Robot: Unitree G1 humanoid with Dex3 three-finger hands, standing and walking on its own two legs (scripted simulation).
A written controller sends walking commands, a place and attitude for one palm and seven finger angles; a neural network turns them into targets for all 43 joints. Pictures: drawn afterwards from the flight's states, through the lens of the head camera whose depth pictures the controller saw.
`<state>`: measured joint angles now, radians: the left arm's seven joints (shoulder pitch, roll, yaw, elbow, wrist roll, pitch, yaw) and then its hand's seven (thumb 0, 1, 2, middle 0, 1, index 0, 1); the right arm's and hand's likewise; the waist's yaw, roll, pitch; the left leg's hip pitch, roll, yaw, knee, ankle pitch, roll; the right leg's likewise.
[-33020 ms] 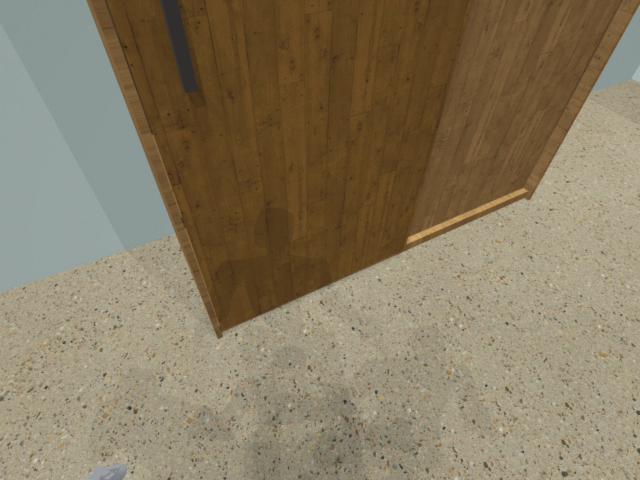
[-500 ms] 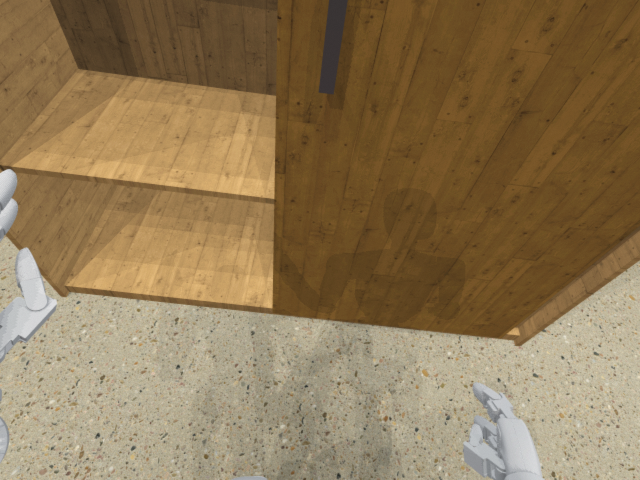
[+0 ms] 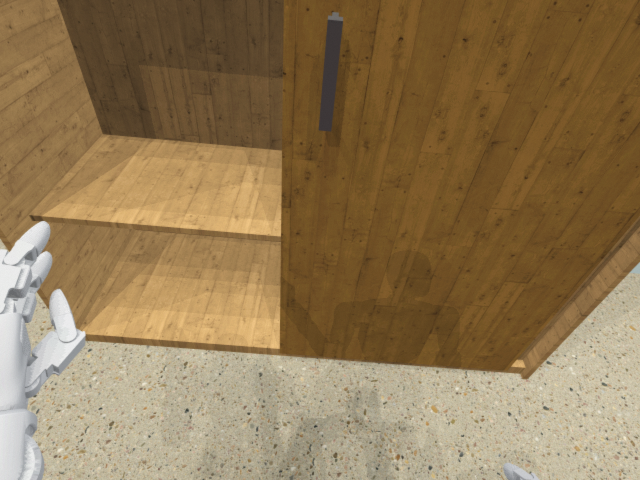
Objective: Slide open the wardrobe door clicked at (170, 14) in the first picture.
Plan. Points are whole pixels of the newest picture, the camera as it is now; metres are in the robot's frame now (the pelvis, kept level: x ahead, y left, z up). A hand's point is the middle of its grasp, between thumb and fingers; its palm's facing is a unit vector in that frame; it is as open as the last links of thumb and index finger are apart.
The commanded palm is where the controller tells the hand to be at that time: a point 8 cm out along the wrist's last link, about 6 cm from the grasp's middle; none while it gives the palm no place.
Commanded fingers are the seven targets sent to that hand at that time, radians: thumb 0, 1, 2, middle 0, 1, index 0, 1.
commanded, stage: stop stepping back and stand still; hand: left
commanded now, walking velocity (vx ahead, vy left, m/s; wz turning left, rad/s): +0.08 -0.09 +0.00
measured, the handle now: (330, 73) +0.66 +0.05 +0.24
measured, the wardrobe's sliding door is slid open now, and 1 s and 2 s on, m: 0.68 0.68 0.68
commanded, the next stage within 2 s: let the arm hang, fingers relaxed in 0.08 s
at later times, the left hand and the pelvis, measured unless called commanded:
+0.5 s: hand out of the picture +0.09 +0.18 -0.17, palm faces +0.03 -0.99 -0.16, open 7.1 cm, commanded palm none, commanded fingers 0.00 0.90 0.90 -0.20 -0.30 -0.20 -0.30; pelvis +0.01 +0.01 +0.00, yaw +1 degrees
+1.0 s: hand out of the picture -0.02 +0.21 -0.16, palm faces +0.00 -0.97 -0.23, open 7.3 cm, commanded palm none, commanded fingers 0.00 0.90 0.90 -0.20 -0.30 -0.20 -0.30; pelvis -0.03 +0.02 +0.01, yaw +0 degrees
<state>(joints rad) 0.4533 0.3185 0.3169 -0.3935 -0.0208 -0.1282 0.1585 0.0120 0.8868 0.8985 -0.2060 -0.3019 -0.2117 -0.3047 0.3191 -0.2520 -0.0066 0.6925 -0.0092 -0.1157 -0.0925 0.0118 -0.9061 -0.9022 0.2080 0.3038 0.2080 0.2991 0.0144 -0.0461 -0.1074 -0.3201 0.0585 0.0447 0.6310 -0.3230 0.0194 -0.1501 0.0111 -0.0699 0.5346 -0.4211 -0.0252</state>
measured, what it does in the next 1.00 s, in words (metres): stands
